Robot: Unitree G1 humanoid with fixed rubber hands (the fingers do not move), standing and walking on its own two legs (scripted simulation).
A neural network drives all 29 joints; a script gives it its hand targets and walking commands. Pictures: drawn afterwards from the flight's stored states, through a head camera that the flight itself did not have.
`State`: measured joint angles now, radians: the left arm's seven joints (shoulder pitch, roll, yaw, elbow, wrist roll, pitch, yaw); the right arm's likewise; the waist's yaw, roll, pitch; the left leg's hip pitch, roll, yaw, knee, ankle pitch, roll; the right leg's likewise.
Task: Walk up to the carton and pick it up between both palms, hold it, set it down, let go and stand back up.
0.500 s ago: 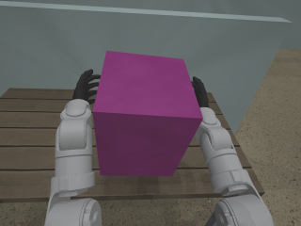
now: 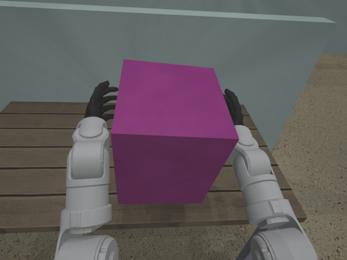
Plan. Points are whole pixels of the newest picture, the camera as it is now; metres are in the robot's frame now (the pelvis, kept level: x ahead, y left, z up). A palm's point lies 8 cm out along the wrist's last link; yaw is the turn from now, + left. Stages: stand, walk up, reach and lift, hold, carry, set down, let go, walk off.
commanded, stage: hold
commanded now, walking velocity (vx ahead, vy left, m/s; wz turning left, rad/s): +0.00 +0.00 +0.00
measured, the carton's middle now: (165, 136) +0.36 +0.00 +0.15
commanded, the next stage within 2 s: none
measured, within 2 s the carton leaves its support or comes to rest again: neither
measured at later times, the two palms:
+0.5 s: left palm (95, 117) +0.36 +0.15 +0.20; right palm (230, 119) +0.36 -0.15 +0.19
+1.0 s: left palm (92, 118) +0.35 +0.15 +0.20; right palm (229, 118) +0.36 -0.14 +0.19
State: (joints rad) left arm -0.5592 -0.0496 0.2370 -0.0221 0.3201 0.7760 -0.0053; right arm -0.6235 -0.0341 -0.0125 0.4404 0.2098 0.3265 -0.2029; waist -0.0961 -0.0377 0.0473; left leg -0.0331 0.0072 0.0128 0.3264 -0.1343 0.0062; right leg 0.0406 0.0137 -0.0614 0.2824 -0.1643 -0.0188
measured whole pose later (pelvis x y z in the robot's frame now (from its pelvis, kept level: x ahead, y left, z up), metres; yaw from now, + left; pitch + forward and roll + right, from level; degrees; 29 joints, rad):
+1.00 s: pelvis +0.00 -0.01 +0.00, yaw +0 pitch -9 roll +0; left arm -0.59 -0.04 0.27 0.02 0.33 0.78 -0.03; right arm -0.68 -0.02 -0.03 0.49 0.19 0.34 -0.21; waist -0.08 -0.07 0.04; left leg -0.02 0.01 0.01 0.31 -0.13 0.00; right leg 0.04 0.02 -0.07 0.29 -0.17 -0.03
